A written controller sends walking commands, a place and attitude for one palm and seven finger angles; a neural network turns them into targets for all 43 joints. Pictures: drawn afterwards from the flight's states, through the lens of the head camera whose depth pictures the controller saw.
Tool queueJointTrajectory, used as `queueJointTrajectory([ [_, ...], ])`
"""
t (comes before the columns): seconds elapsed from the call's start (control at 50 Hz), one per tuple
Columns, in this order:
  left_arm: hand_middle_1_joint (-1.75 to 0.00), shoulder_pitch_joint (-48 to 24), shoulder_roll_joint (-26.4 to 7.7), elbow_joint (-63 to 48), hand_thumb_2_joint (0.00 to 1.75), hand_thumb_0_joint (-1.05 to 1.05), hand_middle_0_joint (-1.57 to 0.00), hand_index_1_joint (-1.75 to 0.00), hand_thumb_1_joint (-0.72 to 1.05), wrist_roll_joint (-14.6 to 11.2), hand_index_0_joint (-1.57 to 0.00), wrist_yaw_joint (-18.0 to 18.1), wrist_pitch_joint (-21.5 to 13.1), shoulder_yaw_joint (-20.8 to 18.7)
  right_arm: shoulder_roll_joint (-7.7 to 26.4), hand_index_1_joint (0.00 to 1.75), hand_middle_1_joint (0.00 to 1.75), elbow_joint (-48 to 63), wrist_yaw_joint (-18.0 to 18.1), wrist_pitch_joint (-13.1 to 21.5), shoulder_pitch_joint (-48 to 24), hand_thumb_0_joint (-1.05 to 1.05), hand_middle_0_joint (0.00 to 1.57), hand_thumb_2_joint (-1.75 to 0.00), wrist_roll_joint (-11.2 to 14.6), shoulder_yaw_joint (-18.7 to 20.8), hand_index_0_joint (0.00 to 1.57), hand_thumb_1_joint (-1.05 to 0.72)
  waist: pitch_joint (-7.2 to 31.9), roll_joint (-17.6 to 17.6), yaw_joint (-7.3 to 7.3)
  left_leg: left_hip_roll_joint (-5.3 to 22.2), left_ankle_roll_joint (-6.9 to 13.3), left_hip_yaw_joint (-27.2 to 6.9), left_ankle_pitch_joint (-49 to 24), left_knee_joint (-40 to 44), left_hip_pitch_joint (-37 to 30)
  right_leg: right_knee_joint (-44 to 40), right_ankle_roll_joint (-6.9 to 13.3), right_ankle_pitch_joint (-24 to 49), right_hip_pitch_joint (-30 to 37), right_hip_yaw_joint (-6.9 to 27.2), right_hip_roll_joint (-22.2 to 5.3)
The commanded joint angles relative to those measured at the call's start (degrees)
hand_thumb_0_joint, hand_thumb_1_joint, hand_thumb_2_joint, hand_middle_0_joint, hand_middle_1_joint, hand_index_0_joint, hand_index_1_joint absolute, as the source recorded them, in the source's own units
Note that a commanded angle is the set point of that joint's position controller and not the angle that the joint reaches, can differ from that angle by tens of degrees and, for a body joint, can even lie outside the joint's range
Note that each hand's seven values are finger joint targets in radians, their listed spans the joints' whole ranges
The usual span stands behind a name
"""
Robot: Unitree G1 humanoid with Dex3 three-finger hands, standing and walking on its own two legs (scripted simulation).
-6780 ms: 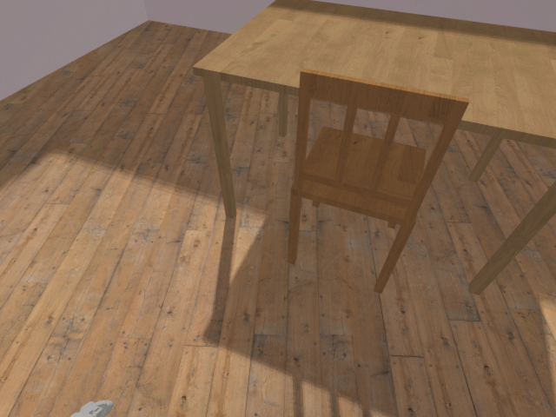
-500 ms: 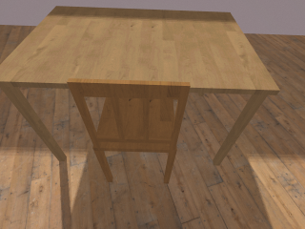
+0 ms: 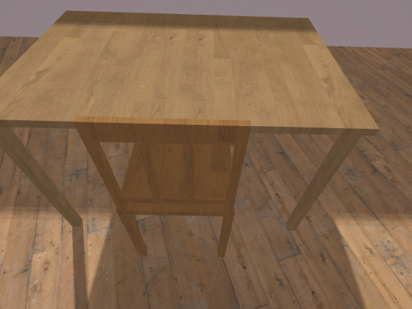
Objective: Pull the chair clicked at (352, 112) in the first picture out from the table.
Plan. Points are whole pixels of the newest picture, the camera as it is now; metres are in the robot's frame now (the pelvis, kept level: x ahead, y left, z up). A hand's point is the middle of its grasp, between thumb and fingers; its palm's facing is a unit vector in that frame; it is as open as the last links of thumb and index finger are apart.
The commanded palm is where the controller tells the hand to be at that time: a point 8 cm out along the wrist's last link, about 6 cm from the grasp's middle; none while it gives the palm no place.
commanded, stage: come to a stop and stand still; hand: left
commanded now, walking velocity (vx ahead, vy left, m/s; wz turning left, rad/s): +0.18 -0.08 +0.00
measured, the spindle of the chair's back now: (151, 172) +0.47 +0.19 -0.09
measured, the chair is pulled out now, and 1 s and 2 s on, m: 0.00 0.00 0.00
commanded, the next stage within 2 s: look again from close up in 1.06 s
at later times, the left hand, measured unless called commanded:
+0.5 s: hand out of the picture +0.10 +0.18 -0.16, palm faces +0.06 -0.97 -0.25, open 7.4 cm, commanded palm none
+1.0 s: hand out of the picture +0.07 +0.11 -0.16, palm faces +0.05 -0.98 -0.20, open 7.3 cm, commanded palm none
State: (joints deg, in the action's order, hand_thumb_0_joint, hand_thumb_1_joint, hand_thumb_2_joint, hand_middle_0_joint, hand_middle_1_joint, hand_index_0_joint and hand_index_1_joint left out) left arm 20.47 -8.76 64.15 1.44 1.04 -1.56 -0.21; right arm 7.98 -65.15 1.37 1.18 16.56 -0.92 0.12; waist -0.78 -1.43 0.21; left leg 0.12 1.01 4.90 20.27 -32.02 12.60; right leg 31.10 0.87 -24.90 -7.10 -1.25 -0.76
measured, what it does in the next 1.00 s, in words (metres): steps on the spot: right foot, then left foot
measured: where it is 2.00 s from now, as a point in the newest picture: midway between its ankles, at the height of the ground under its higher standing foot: outside the picture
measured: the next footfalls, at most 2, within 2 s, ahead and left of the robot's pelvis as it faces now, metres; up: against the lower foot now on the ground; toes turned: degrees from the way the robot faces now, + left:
right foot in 0.56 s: +0.12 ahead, -0.16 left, +0.00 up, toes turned -2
left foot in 0.78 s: +0.05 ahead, +0.05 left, +0.00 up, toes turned +3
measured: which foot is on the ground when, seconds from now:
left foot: down 0.00-0.56, up 0.58-0.76, down 0.78-1.00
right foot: down 0.00-0.18, up 0.20-0.54, down 0.56-1.00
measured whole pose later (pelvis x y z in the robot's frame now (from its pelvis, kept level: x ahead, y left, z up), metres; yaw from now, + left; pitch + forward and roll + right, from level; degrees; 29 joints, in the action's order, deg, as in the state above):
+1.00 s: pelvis +0.04 -0.07 +0.01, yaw +0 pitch -2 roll +1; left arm 14.3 -10.0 60.5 0.8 1.6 0.0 -0.7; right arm 6.9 -63.0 1.7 -0.6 17.0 -0.8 -0.1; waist -2.1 -1.0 0.9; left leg 0.4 -0.1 3.3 14.8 -23.0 6.0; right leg 24.8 2.6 -9.6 -13.2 -3.0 0.8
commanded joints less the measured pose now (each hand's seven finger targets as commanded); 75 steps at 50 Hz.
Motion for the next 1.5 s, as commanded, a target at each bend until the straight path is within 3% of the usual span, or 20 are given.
queueJointTrajectory([
  [0.0, -0.3, 10.68, -7.27, 0.76, 0.9, 0.0, -0.2, -0.3, 0.9, -0.34, -0.2, 0.84, -0.92, -1.95, 4.61, 0.3, 0.3, 3.68, 0.36, 1.97, -1.12, 0.0, 0.2, -0.9, 0.11, 0.7, 0.2, -0.9, -1.86, -8.71, 2.25, 1.46, 1.89, 1.53, -9.97, -6.79, 9.2, -5.29, 5.54, 37.65, 6.83, 8.22, -8.92],
  [0.08, -0.3, 12.85, -6.35, 1.26, 0.9, 0.0, -0.2, -0.3, 0.9, 0.4, -0.2, 2.06, -1.16, -1.74, 3.43, 0.3, 0.3, 5.94, 0.56, 1.88, -6.59, 0.0, 0.2, -0.9, 0.5, 0.4, 0.2, -0.9, -4.38, -7.01, 3.18, 0.25, 0.75, 1.46, 9.63, -7.18, 17.57, -0.7, 9.39, 76.38, 13.94, 10.51, -13.49],
  [0.12, -0.3, 5.83, -6.95, -1.08, 0.9, 0.0, -0.2, -0.3, 0.9, -0.77, -0.2, 2.24, -0.92, -1.31, 4.25, 0.3, 0.3, 1.99, 1.1, 2.05, 3.92, 0.0, 0.2, -0.9, 0.55, 0.65, 0.2, -0.9, 0.96, -2.79, -3.26, -0.01, 1.21, 0.93, -22.39, 7.45, -4.1, 11.11, 3.38, 76.92, 3.58, 3.3, -7.2],
  [0.14, -0.3, 2.66, -5.92, -2.83, 0.9, 0.0, -0.2, -0.3, 0.9, -1.81, -0.2, 2.24, -1.07, -1.04, 8.44, 0.3, 0.3, -0.07, 1.75, 1.99, 11.13, 0.0, 0.2, -0.9, 0.22, 1.52, 0.2, -0.9, 6.55, 5.57, -6.39, 8.54, 5.28, -7.21, -54.58, 2.22, -21.59, 21.05, 0.1, 54.57, -10.71, -0.54, -2.32],
  [0.16, -0.3, -0.63, -3.94, -4.59, 0.9, 0.0, -0.2, -0.3, 0.9, -2.63, -0.2, 2.59, -1.27, -0.55, 9.88, 0.3, 0.3, -1.47, 1.99, 1.74, 15.96, 0.0, 0.2, -0.9, 0.46, 1.65, 0.2, -0.9, 7.3, 15.31, -6.93, 19.24, 11.91, -17.16, -84.91, 5.5, -25.14, 30.39, -0.71, -3.73, -18.72, -0.08, 1.8],
  [0.26, -0.3, 0.04, -2.43, -4.69, 0.9, 0.0, -0.2, -0.3, 0.9, -0.58, -0.2, 2.32, 2.21, -1.41, 7.0, 0.3, 0.3, 3.82, 1.95, 0.75, 1.02, 0.0, 0.2, -0.9, 0.39, 0.5, 0.2, -0.9, -6.13, 7.44, 0.52, 16.0, 9.35, -7.73, -60.46, 11.49, -4.19, 23.34, -1.34, -2.18, -14.92, 2.13, -2.91],
  [0.48, -0.3, -1.28, -4.44, -9.19, 0.9, 0.0, -0.2, -0.3, 0.9, -0.19, -0.2, 1.05, 2.48, -3.34, 10.18, 0.3, 0.3, 9.12, 0.89, -1.26, -3.41, 0.0, 0.2, -0.9, -0.62, 3.65, 0.2, -0.9, -0.44, 8.96, 1.81, 13.53, 5.4, -6.22, -35.55, 4.83, -3.04, 3.53, -0.9, 13.4, -6.96, -1.37, -1.56],
  [0.52, -0.3, 1.59, -9.37, -8.54, 0.9, 0.0, -0.2, -0.3, 0.9, 0.51, -0.2, 1.36, 0.91, -3.76, 6.84, 0.3, 0.3, 9.17, 0.35, -1.43, -0.24, 0.0, 0.2, -0.9, 0.19, 3.5, 0.2, -0.9, 3.71, -5.42, 1.92, 4.33, 0.28, -2.3, -10.62, -7.69, 0.5, -5.62, 1.27, 37.99, -0.57, 9.22, -9.14],
  [0.54, -0.3, -0.5, -12.53, -9.28, 0.9, 0.0, -0.2, -0.3, 0.9, 0.31, -0.2, 1.24, 0.55, -3.7, 3.96, 0.3, 0.3, 9.81, 0.33, -2.07, 2.91, 0.0, 0.2, -0.9, 0.79, 3.17, 0.2, -0.9, 4.84, -14.1, -0.19, -0.86, -1.36, -1.48, 12.23, -13.31, 4.56, -8.16, 7.12, 49.15, -0.72, 17.59, -18.44],
  [0.56, -0.3, -1.63, -12.79, -10.05, 0.9, 0.0, -0.2, -0.3, 0.9, 0.16, -0.2, 1.04, 0.56, -3.22, 3.87, 0.3, 0.3, 9.48, 0.53, -2.54, 3.19, 0.0, 0.2, -0.9, 0.84, 2.9, 0.2, -0.9, 5.15, -11.74, 0.13, 0.01, -1.0, -4.88, 15.74, -17.06, 2.94, -10.22, 10.89, 44.18, -4.27, 16.98, -19.94],
  [0.64, -0.3, -7.12, -9.75, -10.88, 0.9, 0.0, -0.2, -0.3, 0.9, 0.23, -0.2, 1.41, 0.62, -2.72, 4.47, 0.3, 0.3, 8.21, 0.17, -2.42, 0.9, 0.0, 0.2, -0.9, 0.76, 2.39, 0.2, -0.9, 2.5, -13.37, -0.66, 1.54, -1.34, -4.85, 9.95, -18.04, 4.27, -10.52, 10.92, 37.17, -6.21, 12.29, -13.94],
  [0.74, -0.3, -6.47, -8.64, -9.73, 0.9, 0.0, -0.2, -0.3, 0.9, -0.86, -0.2, 1.29, 1.15, -2.34, 2.22, 0.3, 0.3, 4.83, 0.33, -1.04, 5.19, 0.0, 0.2, -0.9, 0.69, 0.93, 0.2, -0.9, 2.73, 0.19, -1.75, 0.88, -1.37, -2.91, -7.82, 12.09, -8.21, -6.33, 5.71, 24.04, -7.85, 8.35, -8.44],
  [0.82, -0.3, -4.86, -5.1, -7.64, 0.9, 0.0, -0.2, -0.3, 0.9, -0.88, -0.2, 1.01, 1.54, -1.49, 4.86, 0.3, 0.3, 5.77, 0.49, -0.03, -1.54, 0.0, 0.2, -0.9, 0.06, 0.61, 0.2, -0.9, -2.06, 13.28, 1.89, 8.95, 2.03, -9.68, -16.8, 16.49, 2.38, -4.8, 0.83, 16.25, -1.69, 3.74, -2.92],
  [0.98, -0.3, -2.75, -5.98, -4.86, 0.9, 0.0, -0.2, -0.3, 0.9, -0.77, -0.2, 0.71, 0.92, -1.2, 3.68, 0.3, 0.3, 3.57, 0.08, -1.02, 5.28, 0.0, 0.2, -0.9, 0.15, 0.26, 0.2, -0.9, -6.66, -1.21, 0.13, 3.97, 0.56, -6.12, -1.23, 15.49, 0.16, -16.15, 1.26, 3.35, -7.05, 7.51, -4.91],
  [1.12, -0.3, -0.33, -5.22, -3.79, 0.9, 0.0, -0.2, -0.3, 0.9, -0.86, -0.2, 0.88, 0.5, -1.29, 2.78, 0.3, 0.3, 2.48, 0.04, -0.88, 7.95, 0.0, 0.2, -0.9, 0.09, -0.22, 0.2, -0.9, -4.96, -0.54, -0.06, 3.41, 0.55, -5.33, -1.96, 14.82, -0.58, -16.87, 1.33, 2.21, -7.72, 7.39, -4.88],
  [1.14, -0.3, 4.07, -6.07, -1.94, 0.9, 0.0, -0.2, -0.3, 0.9, 0.16, -0.2, 3.11, -1.42, -0.59, 6.73, 0.3, 0.3, 5.28, -0.37, 0.67, 0.93, 0.0, 0.2, -0.9, -0.1, 0.51, 0.2, -0.9, -2.44, 3.25, 1.75, 5.72, -1.04, -2.53, -6.39, 4.53, 2.65, -9.88, -0.67, 32.37, -2.31, 7.49, -8.03],
  [1.16, -0.3, 2.83, -9.54, -3.62, 0.9, 0.0, -0.2, -0.3, 0.9, -0.64, -0.2, 2.6, -1.66, -1.19, 3.29, 0.3, 0.3, 7.49, -0.24, 0.03, 4.51, 0.0, 0.2, -0.9, 0.4, 0.55, 0.2, -0.9, 6.08, 2.52, -0.91, 2.21, -1.32, -4.71, 0.83, 2.03, 0.77, -11.75, 2.5, 21.43, -0.77, 13.23, -11.86],
  [1.24, -0.3, -1.74, -6.71, -4.84, 0.9, 0.0, -0.2, -0.3, 0.9, -0.55, -0.2, 1.52, -0.85, -0.95, 3.03, 0.3, 0.3, 6.22, -0.26, -0.21, 9.23, 0.0, 0.2, -0.9, -0.2, 0.72, 0.2, -0.9, 0.99, 0.84, -2.55, 3.06, 0.26, -5.49, -1.03, 5.29, 0.0, -12.58, 4.02, -2.28, -11.91, 9.57, -7.81],
  [1.34, -0.3, -0.3, -4.12, -4.04, 0.9, 0.0, -0.2, -0.3, 0.9, -0.63, -0.2, 1.31, -0.33, -0.54, 3.46, 0.3, 0.3, 6.09, -0.13, 0.37, 9.71, 0.0, 0.2, -0.9, -0.24, 0.34, 0.2, -0.9, -7.37, 0.9, -1.29, 4.54, 1.36, -8.54, -0.31, 11.68, 6.55, -9.51, 2.83, 1.35, -12.6, 7.56, -4.64],
  [1.48, -0.3, 0.62, -3.8, -3.75, 0.9, 0.0, -0.2, -0.3, 0.9, -0.96, -0.2, 1.33, -0.57, -0.23, 4.48, 0.3, 0.3, 5.42, 0.27, 1.55, 8.51, 0.0, 0.2, -0.9, 0.14, -0.11, 0.2, -0.9, -5.48, 1.19, -0.25, 5.1, 1.49, -8.72, -5.54, 13.45, 5.3, -7.44, 2.6, 12.87, -6.75, 6.76, -4.36],
])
